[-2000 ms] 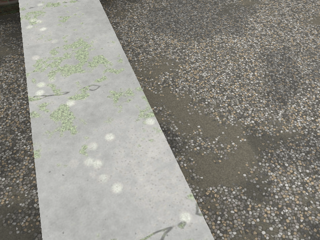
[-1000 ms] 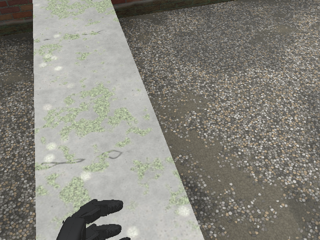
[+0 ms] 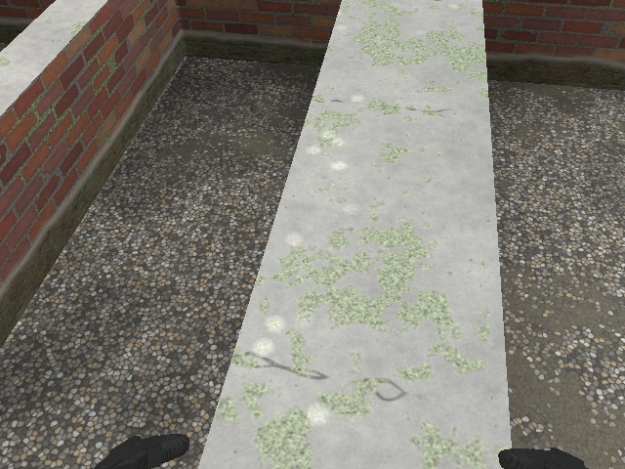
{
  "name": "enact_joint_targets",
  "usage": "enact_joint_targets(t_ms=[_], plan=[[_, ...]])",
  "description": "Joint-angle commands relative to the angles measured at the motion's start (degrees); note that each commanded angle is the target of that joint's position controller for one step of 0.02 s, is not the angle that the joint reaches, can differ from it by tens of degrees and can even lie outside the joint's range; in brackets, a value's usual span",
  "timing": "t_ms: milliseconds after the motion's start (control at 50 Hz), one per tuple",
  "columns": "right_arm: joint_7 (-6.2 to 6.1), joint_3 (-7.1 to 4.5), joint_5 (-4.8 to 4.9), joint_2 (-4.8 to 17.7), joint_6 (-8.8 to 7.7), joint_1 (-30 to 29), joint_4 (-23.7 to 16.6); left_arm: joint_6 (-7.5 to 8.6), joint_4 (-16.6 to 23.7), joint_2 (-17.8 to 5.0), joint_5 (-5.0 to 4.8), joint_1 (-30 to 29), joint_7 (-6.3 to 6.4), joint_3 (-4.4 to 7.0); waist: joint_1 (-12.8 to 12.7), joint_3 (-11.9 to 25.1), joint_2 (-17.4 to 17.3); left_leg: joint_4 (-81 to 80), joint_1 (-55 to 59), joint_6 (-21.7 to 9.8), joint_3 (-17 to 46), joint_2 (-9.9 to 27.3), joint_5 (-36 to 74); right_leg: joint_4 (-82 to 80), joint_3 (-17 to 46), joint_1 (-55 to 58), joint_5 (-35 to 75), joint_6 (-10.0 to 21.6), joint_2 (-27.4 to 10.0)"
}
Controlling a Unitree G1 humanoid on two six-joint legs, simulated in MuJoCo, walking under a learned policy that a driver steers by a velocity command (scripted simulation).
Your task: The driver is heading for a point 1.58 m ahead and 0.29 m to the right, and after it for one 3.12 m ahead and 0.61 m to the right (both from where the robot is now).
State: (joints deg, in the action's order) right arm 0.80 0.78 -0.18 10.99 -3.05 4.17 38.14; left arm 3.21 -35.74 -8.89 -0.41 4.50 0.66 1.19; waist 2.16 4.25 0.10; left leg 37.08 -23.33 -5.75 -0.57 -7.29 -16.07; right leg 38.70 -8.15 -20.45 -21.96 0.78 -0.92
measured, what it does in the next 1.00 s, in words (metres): stands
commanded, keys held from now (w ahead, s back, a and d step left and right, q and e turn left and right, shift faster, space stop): no key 1.00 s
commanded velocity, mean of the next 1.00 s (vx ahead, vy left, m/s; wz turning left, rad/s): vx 0.00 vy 0.00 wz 0.05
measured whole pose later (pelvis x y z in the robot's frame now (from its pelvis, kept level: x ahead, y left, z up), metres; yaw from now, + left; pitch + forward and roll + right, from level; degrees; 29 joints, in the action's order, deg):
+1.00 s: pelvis +0.02 -0.01 +0.02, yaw +2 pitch +1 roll +0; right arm 4.5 1.6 1.3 7.6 -5.7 10.1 43.7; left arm 5.9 -47.3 -8.3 -2.0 13.7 1.0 0.7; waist 0.9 0.9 -0.2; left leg 29.6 -16.0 -3.6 -0.6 -3.8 -14.5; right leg 28.6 -10.6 -11.6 -18.3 4.2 0.7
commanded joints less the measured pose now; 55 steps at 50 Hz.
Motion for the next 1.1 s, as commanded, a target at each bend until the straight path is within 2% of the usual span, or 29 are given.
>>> enact_joint_targets(t_ms=[20, 40, 60, 80, 120, 140, 160, 200, 220, 280, 300, 340, 360, 420, 500, 520, 580, 1100], plan=[[0.47, -0.4, -0.73, 1.4, -1.69, -2.1, -5.6, 1.5, 3.5, -4.3, 0.26, -0.4, -0.51, 0.45, 3.9, 5.7, 6.9, 2.6, -6.4, 2.4, 4.8, 3.9, -6.1, -14.0, 15.6, 14.1, 21.8, 1.5, -14.3], [0.94, -0.46, -0.45, 1.5, -1.93, -1.9, -4.6, 1.74, 4.7, -2.9, 1.46, -2.0, -0.69, 0.42, 1.8, 5.3, 12.4, 0.6, -8.7, 2.8, -0.7, 4.1, -8.3, -16.4, 21.5, 12.0, 26.7, 5.9, -18.9], [1.02, -0.65, 0.94, 1.0, -2.54, -3.2, -3.8, 2.03, 5.5, -2.2, 1.64, -3.2, -0.87, -0.1, 1.6, 4.1, 11.8, 0.7, -5.9, 3.1, -1.5, 5.1, -4.7, -15.9, 20.0, 11.4, 25.0, 5.1, -16.1], [1.3, -0.42, 2.2, 0.5, -2.95, -4.5, -3.8, 2.36, 5.6, -3.1, 1.11, -3.8, -1.1, 0.21, 1.5, 2.5, 10.2, -0.6, -1.7, 3.4, -1.1, 5.6, 0.3, -15.7, 17.2, 8.8, 20.9, 3.0, -12.9], [2.22, -0.44, 3.07, 0.4, -2.37, -4.6, -4.0, 2.83, 4.6, -5.6, 0.65, -3.2, -0.44, 1.04, 1.3, 0.9, 8.4, -0.6, 2.8, 3.3, -1.3, 4.7, 3.2, -18.3, 14.9, 5.7, 16.7, 0.3, -11.2], [2.33, -0.46, 2.56, 0.5, -2.16, -3.3, -3.3, 3.05, 4.3, -5.8, 0.4, -1.7, -0.29, 1.04, 1.1, 1.0, 6.4, -0.7, 3.4, 3.3, -1.0, 5.3, 3.6, -18.0, 14.4, 5.9, 16.7, 0.3, -11.2], [2.28, -0.37, 2.06, 0.2, -2.15, -2.1, -3.1, 3.18, 4.0, -5.3, 0.35, -1.7, -0.18, 0.97, 1.7, 1.4, 5.8, -1.5, 3.8, 3.2, -0.7, 5.6, 4.3, -17.4, 13.2, 6.5, 16.6, 0.8, -10.9], [2.17, -0.25, 1.6, -0.2, -2.29, -1.9, -2.8, 3.35, 4.0, -4.2, 0.21, -1.6, 0.08, 0.77, 1.3, 1.6, 4.8, -3.0, 4.2, 3.0, 0.5, 6.4, 6.1, -16.6, 11.4, 7.1, 16.0, 1.6, -10.2], [2.14, -0.08, 1.36, -0.3, -2.27, -1.6, -2.3, 3.3, 3.8, -4.4, 0.25, -1.4, 0.03, 0.96, 1.4, 1.4, 2.5, -3.9, 3.9, 3.0, 1.0, 6.8, 6.8, -16.0, 11.0, 7.6, 17.2, 1.9, -10.1], [2.56, 0.05, 1.28, -0.8, -2.47, -0.5, -1.6, 3.21, 2.7, -4.1, -0.23, 0.3, -0.09, 1.1, 0.9, 1.6, 0.8, -5.6, 4.2, 2.6, 2.9, 7.9, 8.6, -15.0, 9.0, 8.8, 18.5, 2.1, -9.2], [2.63, -0.05, 1.57, -0.5, -2.53, -0.4, -1.4, 3.14, 2.8, -4.2, -0.52, 0.9, -0.25, 1.11, 0.5, 1.5, 0.9, -5.3, 4.4, 2.6, 3.1, 8.2, 9.3, -14.9, 8.5, 9.0, 17.9, 2.4, -8.7], [2.8, 0.0, 1.48, -0.6, -2.59, 0.4, -0.9, 3.16, 2.5, -3.6, -0.59, 0.8, -0.31, 0.95, 0.6, 1.7, 0.4, -6.2, 4.8, 2.6, 4.0, 8.8, 10.2, -14.5, 7.6, 9.3, 17.1, 2.6, -8.1], [2.97, 0.19, 1.13, -1.1, -2.66, 0.6, -0.8, 3.29, 1.9, -3.2, -0.55, 0.7, -0.18, 0.92, 0.6, 1.8, -0.4, -7.3, 4.9, 2.4, 4.9, 9.1, 10.7, -14.1, 7.2, 9.5, 17.5, 2.3, -7.8], [3.63, 0.49, 1.11, -1.2, -2.84, 0.0, -1.2, 3.38, 0.6, -3.1, -0.86, 2.0, 0.18, 0.79, -0.3, 1.6, -1.6, -9.2, 5.9, 2.1, 7.5, 10.3, 12.3, -13.6, 6.0, 9.6, 15.5, 1.9, -7.0], [3.87, 0.54, 1.16, -0.5, -3.11, 0.9, -1.0, 3.63, -0.9, -3.1, -1.23, 2.5, 0.35, 0.57, -0.1, 1.0, -1.1, -10.4, 7.0, 1.8, 8.5, 10.9, 13.0, -14.3, 6.1, 9.3, 13.8, 1.6, -6.7], [4.0, 0.73, 0.88, -0.6, -3.32, 1.7, -0.8, 3.39, -1.3, -3.0, -1.19, 2.7, 0.04, 0.49, -0.1, 0.6, -1.6, -10.9, 7.4, 1.6, 9.4, 11.6, 12.8, -13.9, 6.4, 8.7, 13.3, 1.6, -6.8], [4.11, 0.61, 1.47, -0.2, -3.59, 1.8, -1.1, 3.36, -2.5, -2.9, -1.94, 3.8, 0.03, 0.4, -0.6, 0.2, -0.5, -11.0, 8.4, 1.2, 10.1, 12.0, 12.9, -14.6, 6.2, 7.7, 10.2, 1.3, -6.3], [3.5, -0.26, 1.55, 0.4, -3.52, 5.1, 3.0, 3.57, -9.7, -3.8, -1.55, 9.6, 0.53, 0.44, -1.2, -1.9, -0.5, -11.1, 9.9, 0.7, 9.6, 12.3, 14.8, -16.7, 6.9, 8.1, 10.9, 1.1, -7.3]])
Next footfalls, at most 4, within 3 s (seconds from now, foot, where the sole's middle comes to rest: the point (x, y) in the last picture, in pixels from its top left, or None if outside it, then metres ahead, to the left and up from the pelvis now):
2.24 left None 0.03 0.10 -0.75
2.64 right None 0.42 -0.07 -0.75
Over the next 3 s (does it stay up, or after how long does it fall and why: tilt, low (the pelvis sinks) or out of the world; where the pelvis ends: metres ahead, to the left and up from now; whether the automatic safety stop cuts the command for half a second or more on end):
stays up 0.41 -0.04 0.01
